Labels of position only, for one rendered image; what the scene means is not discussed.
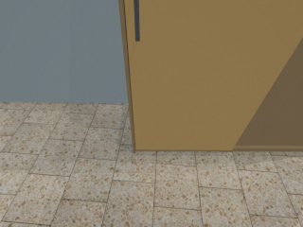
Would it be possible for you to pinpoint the wardrobe door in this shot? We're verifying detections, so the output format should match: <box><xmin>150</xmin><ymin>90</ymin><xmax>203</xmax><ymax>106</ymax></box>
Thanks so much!
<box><xmin>124</xmin><ymin>0</ymin><xmax>303</xmax><ymax>150</ymax></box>
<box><xmin>236</xmin><ymin>38</ymin><xmax>303</xmax><ymax>146</ymax></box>

